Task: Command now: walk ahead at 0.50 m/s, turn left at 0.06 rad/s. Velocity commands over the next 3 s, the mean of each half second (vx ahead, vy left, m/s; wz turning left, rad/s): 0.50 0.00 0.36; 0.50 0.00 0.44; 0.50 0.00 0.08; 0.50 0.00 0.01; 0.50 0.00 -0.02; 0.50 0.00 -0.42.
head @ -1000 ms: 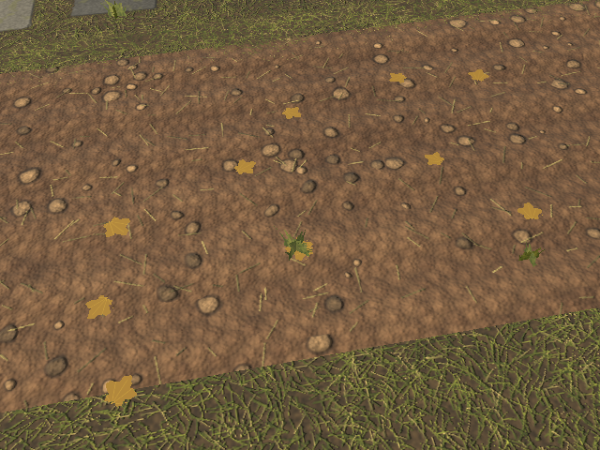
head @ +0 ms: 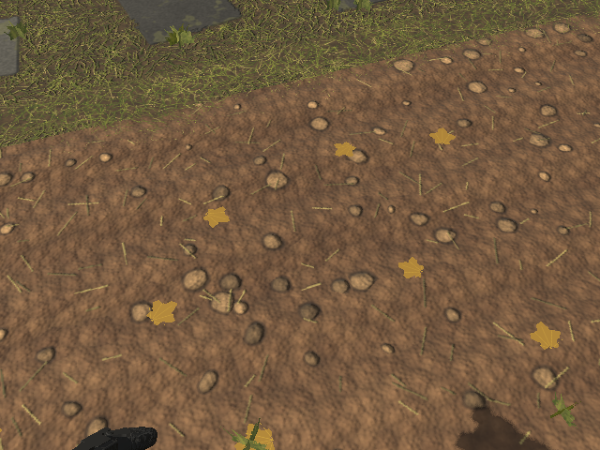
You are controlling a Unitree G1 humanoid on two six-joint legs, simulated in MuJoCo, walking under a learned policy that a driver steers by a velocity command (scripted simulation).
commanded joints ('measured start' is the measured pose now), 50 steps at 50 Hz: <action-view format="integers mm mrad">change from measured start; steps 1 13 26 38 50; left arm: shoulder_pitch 445 254 331 81 321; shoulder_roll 203 122 200 110 264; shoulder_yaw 57 26 38 20 55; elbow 65 87 54 -106 -86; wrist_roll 6 25 21 29 29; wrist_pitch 7 -17 37 -4 -47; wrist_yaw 14 30 65 36 2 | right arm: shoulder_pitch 4 -253 -3 -155 -71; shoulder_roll -86 -35 -270 -184 -118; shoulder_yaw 0 -11 -88 -40 -4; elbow -73 -172 -221 -304 -289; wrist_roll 17 0 -3 -8 -24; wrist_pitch -55 7 31 1 13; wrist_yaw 11 17 46 2 0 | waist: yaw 192 69 -107 60 173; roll -210 -60 36 33 17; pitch -315 25 -217 -11 -218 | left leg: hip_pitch -715 -624 225 -180 -128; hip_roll -33 77 67 61 17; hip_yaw -132 -87 -169 -233 -207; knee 703 224 -84 -407 186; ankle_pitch -66 533 420 543 568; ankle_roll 37 44 260 268 118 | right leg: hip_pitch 887 358 230 -94 486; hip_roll -407 -229 -195 -95 -183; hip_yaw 706 -17 -181 92 228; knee -196 -371 589 284 -24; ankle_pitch -245 248 432 2 64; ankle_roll -256 -86 55 134 -75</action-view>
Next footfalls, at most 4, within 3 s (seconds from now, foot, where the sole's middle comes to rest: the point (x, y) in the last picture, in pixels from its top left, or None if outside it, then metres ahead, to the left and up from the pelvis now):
0.50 left None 0.43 0.15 -0.76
0.98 right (268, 327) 0.76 0.07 -0.76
1.52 left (130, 287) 0.90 0.41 -0.76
2.04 right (173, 181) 1.27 0.33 -0.76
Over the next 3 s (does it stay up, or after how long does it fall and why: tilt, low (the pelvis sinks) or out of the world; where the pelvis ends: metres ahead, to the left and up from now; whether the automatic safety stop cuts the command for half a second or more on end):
stays up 1.51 0.59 0.01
